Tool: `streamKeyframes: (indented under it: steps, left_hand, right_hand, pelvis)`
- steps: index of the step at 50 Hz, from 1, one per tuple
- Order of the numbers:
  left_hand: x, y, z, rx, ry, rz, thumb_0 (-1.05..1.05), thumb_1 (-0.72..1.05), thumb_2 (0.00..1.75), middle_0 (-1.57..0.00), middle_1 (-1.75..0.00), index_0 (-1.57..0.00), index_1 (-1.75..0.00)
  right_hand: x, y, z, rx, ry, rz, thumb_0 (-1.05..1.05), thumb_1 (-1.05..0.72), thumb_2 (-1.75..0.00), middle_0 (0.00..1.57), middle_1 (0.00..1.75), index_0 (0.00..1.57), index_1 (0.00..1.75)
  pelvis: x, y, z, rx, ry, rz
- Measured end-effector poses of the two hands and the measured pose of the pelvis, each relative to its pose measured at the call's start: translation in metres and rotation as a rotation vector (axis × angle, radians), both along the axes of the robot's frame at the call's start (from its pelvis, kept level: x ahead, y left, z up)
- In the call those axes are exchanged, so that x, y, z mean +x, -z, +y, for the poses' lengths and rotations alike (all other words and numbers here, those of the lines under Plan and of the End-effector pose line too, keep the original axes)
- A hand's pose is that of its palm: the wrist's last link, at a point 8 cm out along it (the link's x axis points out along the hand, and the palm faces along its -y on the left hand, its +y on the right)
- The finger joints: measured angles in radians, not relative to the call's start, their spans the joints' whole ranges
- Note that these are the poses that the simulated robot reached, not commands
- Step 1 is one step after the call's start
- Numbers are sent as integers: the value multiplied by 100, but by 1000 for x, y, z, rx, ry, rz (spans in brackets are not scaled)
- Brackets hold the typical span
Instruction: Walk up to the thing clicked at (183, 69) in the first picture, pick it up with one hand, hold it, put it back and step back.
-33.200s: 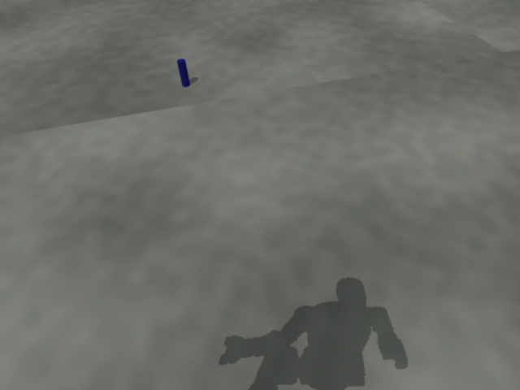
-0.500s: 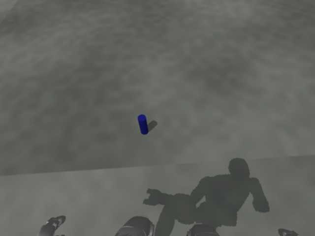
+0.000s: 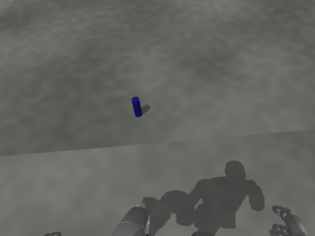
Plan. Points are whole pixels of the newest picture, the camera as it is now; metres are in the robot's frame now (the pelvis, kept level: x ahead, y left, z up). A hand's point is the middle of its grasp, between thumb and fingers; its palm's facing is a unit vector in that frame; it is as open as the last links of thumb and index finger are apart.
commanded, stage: step back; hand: left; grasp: from the side
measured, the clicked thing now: (137, 107) +0.96 +0.25 -0.66
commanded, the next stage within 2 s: stand in 1.14 s
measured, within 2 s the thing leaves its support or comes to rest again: neither
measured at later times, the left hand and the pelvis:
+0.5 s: hand out of the picture -0.04 +0.27 -0.13, palm faces +0.10 -0.92 -0.38, open 7.4 cm; pelvis -0.08 +0.00 +0.01, yaw +5 degrees
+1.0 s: hand out of the picture +0.02 +0.28 -0.13, palm faces +0.10 -0.93 -0.36, open 7.4 cm; pelvis -0.05 +0.01 +0.02, yaw +6 degrees
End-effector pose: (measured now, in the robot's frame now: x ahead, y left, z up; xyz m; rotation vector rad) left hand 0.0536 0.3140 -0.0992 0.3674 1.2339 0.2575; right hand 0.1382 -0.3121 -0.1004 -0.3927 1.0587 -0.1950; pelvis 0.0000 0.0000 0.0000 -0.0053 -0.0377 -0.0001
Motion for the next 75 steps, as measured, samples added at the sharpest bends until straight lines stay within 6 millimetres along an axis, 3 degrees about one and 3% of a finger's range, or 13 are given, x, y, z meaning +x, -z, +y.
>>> streamKeyframes:
  steps: [4, 10, 14, 18, 26, 32, 39, 50, 57, 65, 75]
  left_hand:
    - [-38, -13, -5, 18, -25, 18, 1, 90, 90, -21, -30, -21, -30]
    - [-63, -18, 5, 41, -48, -59, 1, 90, 90, -21, -31, -21, -30]
    - [-79, -9, 17, 30, -75, -94, 1, 90, 90, -21, -31, -21, -30]
    - [-95, -6, 16, -6, -94, -64, 1, 91, 90, -21, -30, -21, -30]
    - [-112, -3, -3, -34, -91, -49, 1, 91, 90, -21, -30, -21, -30]
    - [-113, -1, -5, -56, -108, -57, 1, 90, 90, -21, -30, -21, -30]
    - [-92, 3, 3, -77, -102, -42, 1, 91, 90, -21, -30, -21, -30]
    - [-47, -5, 11, -43, -77, -100, 1, 91, 90, -21, -30, -21, -30]
    - [-32, -9, 12, -38, -66, -121, 1, 91, 90, -21, -30, -21, -30]
    - [-37, -10, 1, -67, -71, -76, 1, 91, 90, -20, -30, -21, -30]
    - [-57, -11, -12, -89, -69, -42, 1, 91, 90, -21, -30, -21, -30]
  right_hand:
    - [-36, 2, -3, 16, 3, 45, 0, -91, -90, 20, 30, 20, 30]
    - [-93, 12, 1, 17, -32, 163, 0, -91, -90, 20, 30, 20, 30]
    - [-119, 14, 13, 16, -42, 189, 0, -91, -90, 20, 30, 20, 30]
    - [-131, 6, 23, 42, -39, 157, 0, -91, -90, 21, 30, 20, 30]
    - [-119, 3, 20, 68, -34, 92, 0, -91, -90, 21, 30, 20, 30]
    - [-107, 0, 20, 45, -58, 92, 0, -91, -90, 20, 30, 20, 30]
    - [-104, -6, 31, 42, -44, 121, 0, -91, -90, 20, 30, 20, 30]
    - [-70, -3, 40, 61, -34, 81, 0, -91, -90, 20, 30, 20, 30]
    - [-57, -3, 43, 70, -41, 66, 0, -91, -90, 20, 30, 20, 30]
    - [-59, -11, 44, 73, -43, 80, 0, -91, -90, 20, 30, 20, 30]
    - [-78, -14, 36, 69, -35, 107, 0, -91, -90, 20, 30, 20, 30]
  pelvis:
    - [-21, -9, -3, 35, -11, 7]
    - [-51, -7, -2, 24, -73, 12]
    - [-68, -3, 4, 49, -97, -8]
    - [-75, -9, 6, 34, -93, -11]
    - [-80, -11, -3, -12, -82, -17]
    - [-78, -12, 6, -2, -108, -3]
    - [-65, -16, 12, 5, -95, 6]
    - [-51, -16, 13, 0, -99, 3]
    - [-47, -17, 14, 1, -100, 2]
    - [-50, -26, 12, 5, -99, -4]
    - [-61, -32, 7, 7, -101, -9]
